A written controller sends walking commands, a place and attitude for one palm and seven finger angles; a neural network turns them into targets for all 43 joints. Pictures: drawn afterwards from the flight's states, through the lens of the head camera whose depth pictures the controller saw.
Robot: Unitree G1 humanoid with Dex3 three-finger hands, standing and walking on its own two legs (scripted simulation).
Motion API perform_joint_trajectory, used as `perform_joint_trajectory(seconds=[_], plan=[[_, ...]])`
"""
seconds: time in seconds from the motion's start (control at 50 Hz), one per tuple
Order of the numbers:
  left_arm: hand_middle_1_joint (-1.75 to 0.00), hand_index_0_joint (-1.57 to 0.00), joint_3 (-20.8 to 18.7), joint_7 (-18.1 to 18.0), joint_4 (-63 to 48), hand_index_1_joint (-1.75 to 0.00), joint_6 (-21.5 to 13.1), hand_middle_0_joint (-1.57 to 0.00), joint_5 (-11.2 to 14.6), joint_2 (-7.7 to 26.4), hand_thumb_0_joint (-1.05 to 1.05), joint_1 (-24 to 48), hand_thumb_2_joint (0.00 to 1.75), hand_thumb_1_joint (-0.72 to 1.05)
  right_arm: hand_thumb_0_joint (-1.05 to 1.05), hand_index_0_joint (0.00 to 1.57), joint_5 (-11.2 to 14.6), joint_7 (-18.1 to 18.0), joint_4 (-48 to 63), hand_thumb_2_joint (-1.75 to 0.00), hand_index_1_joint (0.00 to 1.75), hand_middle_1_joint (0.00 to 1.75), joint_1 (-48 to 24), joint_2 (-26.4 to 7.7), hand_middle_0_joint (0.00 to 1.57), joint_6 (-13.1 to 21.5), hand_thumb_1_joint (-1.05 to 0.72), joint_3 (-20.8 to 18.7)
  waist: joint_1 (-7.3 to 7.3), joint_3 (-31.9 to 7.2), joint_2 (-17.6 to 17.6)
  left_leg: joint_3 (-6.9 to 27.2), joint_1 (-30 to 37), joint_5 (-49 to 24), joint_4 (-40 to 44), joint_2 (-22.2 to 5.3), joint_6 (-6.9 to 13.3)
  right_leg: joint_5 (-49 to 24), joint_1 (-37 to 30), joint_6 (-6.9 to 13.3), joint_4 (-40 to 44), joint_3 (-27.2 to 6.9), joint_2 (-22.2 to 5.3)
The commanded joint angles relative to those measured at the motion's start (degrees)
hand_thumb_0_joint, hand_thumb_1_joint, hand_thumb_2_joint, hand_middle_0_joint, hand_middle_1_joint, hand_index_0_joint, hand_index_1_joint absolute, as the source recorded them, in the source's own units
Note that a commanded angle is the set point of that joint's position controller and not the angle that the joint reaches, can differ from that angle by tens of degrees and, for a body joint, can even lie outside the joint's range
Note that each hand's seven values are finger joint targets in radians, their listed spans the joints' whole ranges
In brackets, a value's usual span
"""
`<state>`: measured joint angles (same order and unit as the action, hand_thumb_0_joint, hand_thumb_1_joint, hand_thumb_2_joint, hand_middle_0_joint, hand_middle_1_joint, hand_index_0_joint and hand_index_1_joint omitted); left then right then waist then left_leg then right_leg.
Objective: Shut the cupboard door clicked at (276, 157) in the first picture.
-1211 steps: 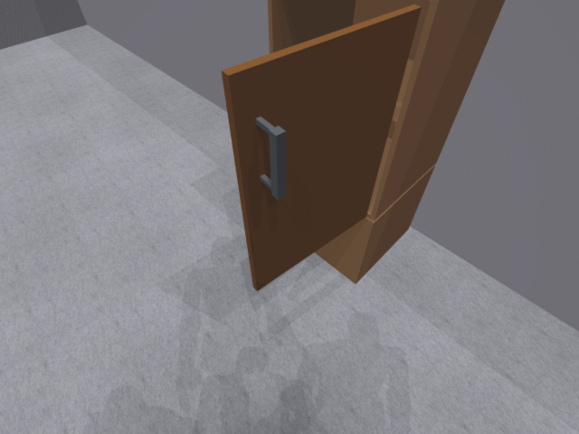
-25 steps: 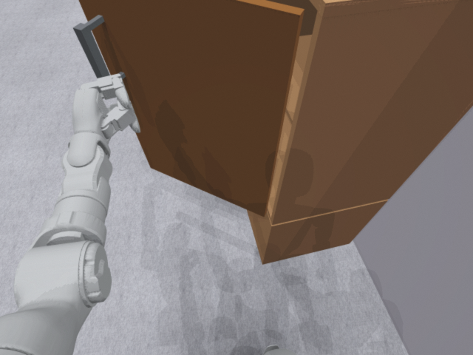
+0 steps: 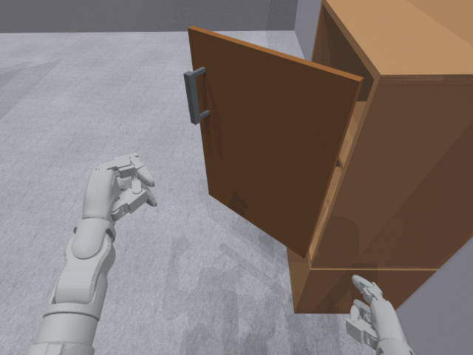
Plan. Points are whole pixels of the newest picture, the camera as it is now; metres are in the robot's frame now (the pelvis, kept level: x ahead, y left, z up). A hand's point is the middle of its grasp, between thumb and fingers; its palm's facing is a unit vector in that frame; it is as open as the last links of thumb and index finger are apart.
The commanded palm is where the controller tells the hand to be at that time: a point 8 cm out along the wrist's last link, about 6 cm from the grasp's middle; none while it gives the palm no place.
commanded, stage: draw the hand back to the body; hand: left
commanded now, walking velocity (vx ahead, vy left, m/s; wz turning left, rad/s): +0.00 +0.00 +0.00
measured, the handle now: (198, 96) +0.69 +0.16 +0.10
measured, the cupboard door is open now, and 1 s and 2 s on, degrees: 51 51 51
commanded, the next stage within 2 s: step back with the hand held close in 0.90 s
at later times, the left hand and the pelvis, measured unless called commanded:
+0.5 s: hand (53, 247) +0.21 +0.26 +0.16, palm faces +0.42 -0.82 -0.40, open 5.9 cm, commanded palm +0.15 +0.30 +0.18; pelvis +0.01 +0.00 +0.01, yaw +0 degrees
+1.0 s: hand (47, 250) +0.20 +0.25 +0.17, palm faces +0.45 -0.79 -0.41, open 7.4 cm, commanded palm +0.15 +0.29 +0.18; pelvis +0.01 -0.01 +0.01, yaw +0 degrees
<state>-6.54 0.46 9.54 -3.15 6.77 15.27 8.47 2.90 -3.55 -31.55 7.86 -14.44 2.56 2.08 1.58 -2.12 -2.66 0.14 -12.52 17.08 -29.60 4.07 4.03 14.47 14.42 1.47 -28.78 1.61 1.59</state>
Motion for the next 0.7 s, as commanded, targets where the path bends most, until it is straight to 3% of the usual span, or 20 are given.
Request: perform_joint_trajectory(seconds=[0.0, 0.02, 0.04, 0.08, 0.2, 0.26, 0.32, 0.38, 0.48, 0.5, 0.52, 0.58, 0.62, 0.68], plan=[[-1.05, -0.89, -5.4, -3.5, -20.0, -1.05, -3.8, -0.89, -1.1, 10.6, 0.00, 13.6, 0.90, 0.90, 0.00, 0.20, -0.5, -0.7, 6.1, -0.90, 0.30, 0.30, -2.5, -4.7, 0.20, 0.7, -0.90, -1.4, -1.35, -8.3, -2.1, 2.0, 4.4, -12.9, 7.3, -4.4, -3.3, -10.4, -7.9, 0.5, 5.5, -1.3, -1.5], [-1.02, -0.86, -6.5, -4.0, -21.8, -1.02, -3.9, -0.86, -1.5, 12.0, 0.00, 13.6, 0.90, 0.90, 0.00, 0.20, -0.6, -0.7, 6.1, -0.90, 0.30, 0.30, -2.7, -4.6, 0.20, 0.6, -0.90, -1.0, -1.14, -8.8, -1.8, 2.3, 4.8, -13.1, 7.8, -4.3, -3.4, -10.5, -8.5, 0.6, 6.0, -1.0, -1.4], [-0.99, -0.83, -6.5, -4.3, -23.7, -0.99, -3.9, -0.83, -1.7, 11.6, 0.00, 12.2, 0.90, 0.90, 0.00, 0.20, -0.7, -0.7, 6.1, -0.90, 0.30, 0.30, -3.1, -4.3, 0.20, 0.7, -0.90, -1.1, -1.19, -8.2, -4.5, 2.4, 5.6, -13.8, 8.3, -4.5, -3.7, -10.4, -8.8, 0.8, 6.4, -1.0, -1.4], [-0.93, -0.78, -7.5, -4.9, -27.0, -0.93, -4.2, -0.78, -2.0, 12.6, 0.00, 9.3, 0.90, 0.90, 0.00, 0.20, -1.0, -0.6, 6.1, -0.90, 0.30, 0.30, -3.8, -4.3, 0.20, 1.0, -0.90, -0.8, -0.70, -7.8, -5.6, 2.6, 5.8, -14.0, 9.1, -4.4, -3.9, -10.3, -10.0, 0.8, 7.3, -0.9, -1.3], [-0.75, -0.61, -9.3, -5.4, -30.8, -0.75, -4.1, -0.61, -1.9, 11.5, 0.00, -6.2, 0.90, 0.90, 0.00, 0.20, -1.6, -0.2, 6.2, -0.90, 0.30, 0.30, -4.5, -4.2, 0.20, 1.1, -0.90, -1.3, 0.22, -5.7, -0.4, 2.8, 5.8, -17.5, 10.2, -4.7, -4.1, -11.9, -12.4, 0.6, 8.1, -0.3, -1.1], [-0.66, -0.53, -12.6, -5.5, -31.6, -0.66, -4.0, -0.53, -1.8, 13.1, 0.00, -15.0, 0.90, 0.90, 0.00, 0.20, -1.7, 0.0, 6.0, -0.90, 0.30, 0.30, -4.6, -4.5, 0.20, 0.9, -0.90, -1.8, 1.11, -5.0, 1.5, 2.3, 4.8, -19.7, 9.8, -4.6, -4.1, -13.7, -13.7, 0.5, 8.2, -0.2, -1.2], [-0.57, -0.45, -15.8, -5.6, -34.8, -0.57, -4.6, -0.45, -1.8, 14.7, 0.00, -19.2, 0.90, 0.90, 0.00, 0.20, -1.8, 0.1, 6.0, -0.90, 0.30, 0.30, -4.9, -4.1, 0.20, 0.9, -0.90, -2.0, 1.58, -5.3, 2.4, 2.0, 4.3, -19.6, 9.5, -4.4, -4.0, -14.0, -13.8, 0.1, 8.0, -0.2, -1.5], [-0.48, -0.36, -18.5, -5.9, -39.5, -0.48, -5.3, -0.36, -1.8, 16.5, 0.00, -23.5, 0.90, 0.90, 0.00, 0.20, -1.7, 0.0, 6.2, -0.90, 0.30, 0.30, -5.2, -3.9, 0.20, 1.5, -0.90, -2.4, 1.99, -6.2, 0.6, 1.8, 4.2, -20.0, 9.1, -4.4, -3.8, -14.0, -14.4, 0.0, 7.8, -0.4, -1.8], [-0.33, -0.23, -21.2, -6.9, -43.9, -0.33, -5.8, -0.23, -1.7, 17.3, 0.00, -31.0, 0.90, 0.90, 0.00, 0.20, -1.6, -0.3, 5.9, -0.90, 0.30, 0.30, -5.0, -3.7, 0.20, 3.2, -0.90, -2.7, 2.06, -3.6, -3.1, 1.4, 3.3, -18.1, 9.0, -4.4, -3.8, -11.8, -12.6, -0.2, 8.4, -0.7, -2.0], [-0.30, -0.20, -22.1, -7.2, -44.0, -0.30, -5.9, -0.20, -1.8, 17.6, 0.00, -33.0, 0.90, 0.90, 0.00, 0.20, -1.5, -0.4, 5.6, -0.90, 0.30, 0.30, -4.6, -3.6, 0.20, 3.5, -0.90, -2.9, 1.99, -2.7, -2.3, 1.7, 3.1, -17.6, 9.0, -4.5, -4.0, -11.0, -12.0, -0.1, 8.5, -0.5, -1.7], [-0.30, -0.20, -19.9, -7.1, -43.8, -0.30, -6.0, -0.20, -2.1, 15.6, 0.00, -31.3, 0.90, 0.90, 0.00, 0.20, -1.6, -0.4, 5.1, -0.90, 0.30, 0.30, -4.6, -3.7, 0.20, 3.8, -0.90, -2.8, 1.44, -1.1, -2.9, 1.5, 3.1, -15.9, 9.3, -4.4, -3.8, -9.5, -10.4, -0.2, 8.8, -0.6, -1.8], [-0.30, -0.20, -17.6, -7.5, -40.6, -0.30, -6.0, -0.20, -2.5, 13.9, 0.00, -27.3, 0.90, 0.90, 0.00, 0.20, -1.7, -0.8, 4.0, -0.90, 0.30, 0.30, -4.3, -4.4, 0.20, 4.7, -0.90, -3.0, 0.34, 4.3, -1.1, 1.9, 2.1, -8.8, 10.3, -4.5, -3.2, -3.0, -6.0, -0.4, 10.2, -0.8, -1.8], [-0.30, -0.20, -17.2, -7.7, -39.6, -0.30, -6.3, -0.20, -2.9, 13.7, 0.00, -25.4, 0.90, 0.90, 0.00, 0.20, -1.6, -1.2, 3.8, -0.90, 0.30, 0.30, -4.2, -4.5, 0.20, 4.9, -0.90, -3.2, 0.14, 4.5, 0.5, 2.1, 2.4, -5.7, 10.6, -4.3, -2.7, -0.1, -5.1, -0.4, 10.6, -0.8, -1.7], [-0.30, -0.20, -18.2, -7.9, -40.5, -0.30, -6.8, -0.20, -2.9, 14.9, 0.00, -25.2, 0.90, 0.90, 0.00, 0.20, -1.7, -1.4, 3.9, -0.90, 0.30, 0.30, -4.1, -4.5, 0.20, 5.4, -0.90, -3.2, 0.80, 1.1, 1.0, 2.2, 3.1, -6.1, 10.7, -4.1, -2.4, -0.5, -7.4, -0.3, 10.1, -0.9, -2.0]])
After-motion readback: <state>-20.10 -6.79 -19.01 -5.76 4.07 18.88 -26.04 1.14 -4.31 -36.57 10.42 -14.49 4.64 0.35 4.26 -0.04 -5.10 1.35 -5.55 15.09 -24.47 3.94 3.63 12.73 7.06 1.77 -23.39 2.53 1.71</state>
